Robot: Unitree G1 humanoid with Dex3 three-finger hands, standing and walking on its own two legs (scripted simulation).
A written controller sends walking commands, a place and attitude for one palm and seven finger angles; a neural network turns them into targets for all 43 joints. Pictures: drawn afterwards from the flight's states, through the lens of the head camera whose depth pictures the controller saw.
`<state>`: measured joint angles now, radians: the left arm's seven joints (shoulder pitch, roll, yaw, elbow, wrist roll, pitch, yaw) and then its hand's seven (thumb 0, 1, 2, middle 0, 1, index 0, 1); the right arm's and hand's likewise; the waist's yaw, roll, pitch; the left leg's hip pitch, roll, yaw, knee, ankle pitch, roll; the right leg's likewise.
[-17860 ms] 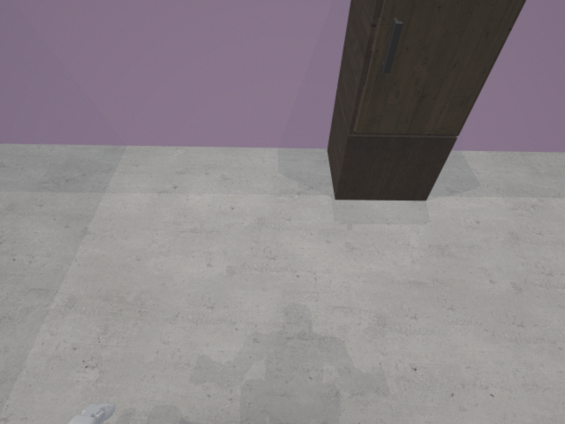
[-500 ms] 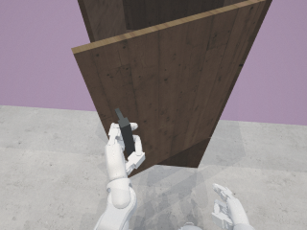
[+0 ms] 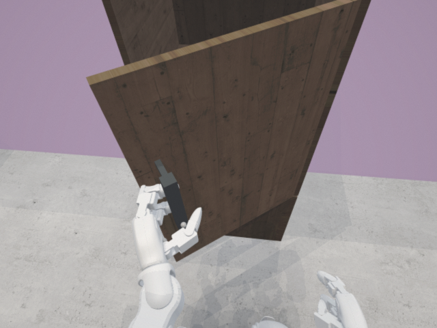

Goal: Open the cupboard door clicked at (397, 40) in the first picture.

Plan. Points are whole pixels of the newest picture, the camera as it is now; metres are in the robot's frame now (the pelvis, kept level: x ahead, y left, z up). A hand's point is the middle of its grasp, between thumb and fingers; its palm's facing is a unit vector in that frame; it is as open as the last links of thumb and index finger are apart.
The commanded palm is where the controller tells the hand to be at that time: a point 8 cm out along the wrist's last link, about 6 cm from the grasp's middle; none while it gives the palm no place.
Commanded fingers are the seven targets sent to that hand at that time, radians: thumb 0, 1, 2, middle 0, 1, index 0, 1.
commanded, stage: open thumb and fingers to let go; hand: left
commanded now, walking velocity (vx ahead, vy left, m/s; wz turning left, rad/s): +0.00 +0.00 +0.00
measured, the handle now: (171, 197) +0.33 +0.10 +0.07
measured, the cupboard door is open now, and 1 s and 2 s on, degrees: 37 37 37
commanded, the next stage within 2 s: slide the hand sideways off the handle in 0.52 s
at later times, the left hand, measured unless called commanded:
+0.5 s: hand (185, 225) +0.28 +0.07 +0.06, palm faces +0.23 -0.97 +0.00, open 14.9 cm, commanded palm +0.24 +0.12 +0.06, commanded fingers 0.00 -0.50 0.30 -0.15 -0.30 -0.15 -0.30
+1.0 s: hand (178, 245) +0.25 +0.08 +0.06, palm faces -0.16 -0.99 +0.05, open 16.3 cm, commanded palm +0.22 +0.14 +0.06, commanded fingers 0.00 -0.50 0.30 -0.15 -0.30 -0.15 -0.30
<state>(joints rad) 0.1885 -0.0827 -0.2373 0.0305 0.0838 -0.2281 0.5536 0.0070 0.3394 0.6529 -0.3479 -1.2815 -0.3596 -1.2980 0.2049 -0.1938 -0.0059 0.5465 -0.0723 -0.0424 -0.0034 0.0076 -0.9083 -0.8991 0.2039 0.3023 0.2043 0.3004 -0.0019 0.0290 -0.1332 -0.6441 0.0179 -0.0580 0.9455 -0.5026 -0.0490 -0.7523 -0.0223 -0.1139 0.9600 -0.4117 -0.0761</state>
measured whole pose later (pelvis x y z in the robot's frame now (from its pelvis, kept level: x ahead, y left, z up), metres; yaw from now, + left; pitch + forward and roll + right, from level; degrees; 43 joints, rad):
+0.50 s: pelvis -0.01 +0.03 +0.00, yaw -1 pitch +11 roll +0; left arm 0.08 -0.08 -0.30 0.13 0.09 -0.24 0.56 -0.01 -0.49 0.30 -0.27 -0.75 -0.28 -0.74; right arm 0.20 -0.17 0.01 0.54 -0.07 -0.05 0.00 0.01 -0.91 -0.90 0.21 0.30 0.21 0.30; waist -0.01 0.02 -0.13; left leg -0.67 0.00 -0.02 0.99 -0.51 -0.02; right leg -0.77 -0.03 -0.08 0.96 -0.38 -0.03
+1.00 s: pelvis -0.01 +0.06 -0.01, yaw -2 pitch +11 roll +0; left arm 0.21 0.00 -0.31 -0.05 0.01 -0.23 0.12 -0.01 -0.50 0.30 -0.14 -0.31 -0.14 -0.32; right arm 0.26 -0.20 0.03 0.43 -0.01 -0.07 0.00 0.01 -0.91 -0.90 0.21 0.30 0.21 0.30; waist 0.00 0.02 -0.10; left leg -0.68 -0.02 0.01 1.03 -0.54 0.02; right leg -0.79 -0.06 -0.04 1.00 -0.40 0.01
